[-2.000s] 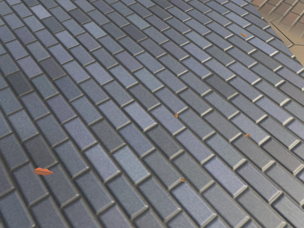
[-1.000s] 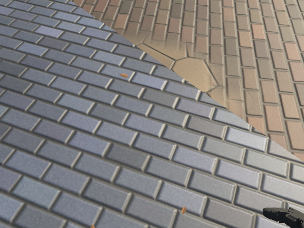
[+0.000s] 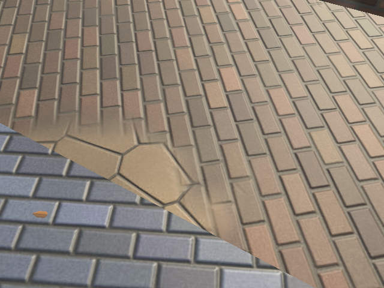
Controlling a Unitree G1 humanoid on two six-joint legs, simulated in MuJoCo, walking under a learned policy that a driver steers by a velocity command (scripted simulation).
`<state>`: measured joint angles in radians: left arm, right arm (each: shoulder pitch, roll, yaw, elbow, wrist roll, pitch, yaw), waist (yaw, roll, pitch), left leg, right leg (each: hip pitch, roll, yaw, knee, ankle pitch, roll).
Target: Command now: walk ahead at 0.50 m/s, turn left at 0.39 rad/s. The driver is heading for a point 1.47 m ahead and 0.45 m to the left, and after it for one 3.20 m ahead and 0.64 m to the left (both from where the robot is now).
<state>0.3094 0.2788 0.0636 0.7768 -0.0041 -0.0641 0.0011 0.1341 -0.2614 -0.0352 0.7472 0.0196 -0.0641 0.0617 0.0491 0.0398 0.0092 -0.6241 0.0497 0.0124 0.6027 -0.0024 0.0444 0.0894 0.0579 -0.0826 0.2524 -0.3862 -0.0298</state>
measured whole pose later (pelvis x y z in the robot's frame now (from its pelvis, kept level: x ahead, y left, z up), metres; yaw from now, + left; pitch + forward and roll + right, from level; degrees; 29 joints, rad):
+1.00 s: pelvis +0.52 +0.13 +0.00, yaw +29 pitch +2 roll -2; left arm 0.39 0.30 0.06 0.88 -0.04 -0.07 -0.01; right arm 0.05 -0.26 -0.02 0.60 0.02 -0.05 0.04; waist 0.11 0.04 0.03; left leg -0.55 0.06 0.00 0.56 -0.09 0.04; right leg 0.05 -0.01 -0.10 0.28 -0.36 0.04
